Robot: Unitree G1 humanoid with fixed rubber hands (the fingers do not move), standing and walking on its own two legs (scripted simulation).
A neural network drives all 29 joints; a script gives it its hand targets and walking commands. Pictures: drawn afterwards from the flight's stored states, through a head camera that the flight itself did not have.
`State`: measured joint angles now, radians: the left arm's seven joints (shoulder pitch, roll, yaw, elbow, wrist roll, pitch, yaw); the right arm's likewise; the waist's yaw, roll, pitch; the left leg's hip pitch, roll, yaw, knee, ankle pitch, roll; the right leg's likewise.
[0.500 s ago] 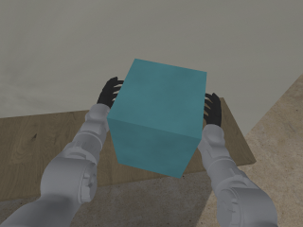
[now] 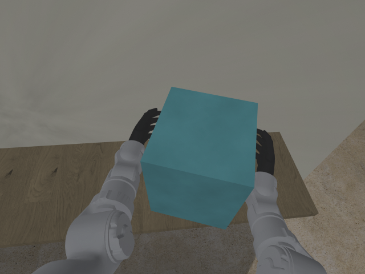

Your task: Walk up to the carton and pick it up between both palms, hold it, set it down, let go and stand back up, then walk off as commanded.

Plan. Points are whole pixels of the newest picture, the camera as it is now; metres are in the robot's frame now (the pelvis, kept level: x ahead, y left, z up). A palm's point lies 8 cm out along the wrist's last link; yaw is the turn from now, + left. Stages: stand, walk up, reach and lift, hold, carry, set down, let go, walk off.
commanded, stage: reach and lift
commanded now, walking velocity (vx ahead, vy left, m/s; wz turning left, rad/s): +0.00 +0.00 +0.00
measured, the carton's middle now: (199, 161) +0.37 -0.06 +0.01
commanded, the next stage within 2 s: none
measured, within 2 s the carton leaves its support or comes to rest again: leaves its support in 1.14 s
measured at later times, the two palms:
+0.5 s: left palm (139, 139) +0.42 +0.08 +0.05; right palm (263, 166) +0.33 -0.20 +0.03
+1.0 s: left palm (138, 140) +0.42 +0.08 +0.05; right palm (263, 166) +0.33 -0.20 +0.03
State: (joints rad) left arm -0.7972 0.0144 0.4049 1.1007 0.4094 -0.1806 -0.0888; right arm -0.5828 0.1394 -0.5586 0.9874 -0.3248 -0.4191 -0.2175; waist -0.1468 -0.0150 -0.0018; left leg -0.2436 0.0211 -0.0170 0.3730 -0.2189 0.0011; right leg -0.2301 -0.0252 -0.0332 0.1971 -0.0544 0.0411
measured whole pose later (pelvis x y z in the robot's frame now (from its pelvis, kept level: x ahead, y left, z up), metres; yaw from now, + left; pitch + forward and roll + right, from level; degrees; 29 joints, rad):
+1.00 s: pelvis +0.00 +0.00 +0.00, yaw +0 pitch +7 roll -1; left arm -0.78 0.01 0.36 1.04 0.39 -0.16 -0.08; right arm -0.57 0.12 -0.51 1.01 -0.26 -0.48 -0.23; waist -0.12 -0.02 -0.02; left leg -0.27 0.03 0.01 0.34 -0.19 0.00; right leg -0.25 -0.02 -0.05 0.15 -0.02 0.03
